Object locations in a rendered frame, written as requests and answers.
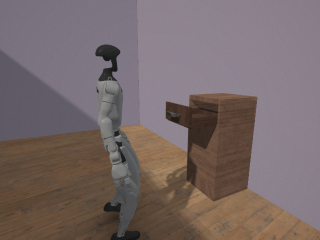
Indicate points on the robot left shin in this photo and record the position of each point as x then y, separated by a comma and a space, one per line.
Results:
118, 197

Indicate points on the robot left hand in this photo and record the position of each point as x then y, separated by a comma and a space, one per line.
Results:
124, 136

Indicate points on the robot right upper arm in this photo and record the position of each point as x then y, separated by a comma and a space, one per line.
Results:
110, 93

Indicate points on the drawer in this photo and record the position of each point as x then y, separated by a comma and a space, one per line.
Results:
192, 118

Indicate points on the cabinet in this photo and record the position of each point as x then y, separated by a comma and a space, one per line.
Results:
218, 157

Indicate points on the handle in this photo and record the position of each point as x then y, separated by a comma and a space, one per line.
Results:
172, 114

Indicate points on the robot right forearm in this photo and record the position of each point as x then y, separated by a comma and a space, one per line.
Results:
108, 135

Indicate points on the robot right hand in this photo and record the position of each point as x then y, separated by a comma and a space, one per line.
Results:
119, 171

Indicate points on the humanoid robot torso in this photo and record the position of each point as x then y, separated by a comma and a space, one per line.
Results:
116, 114

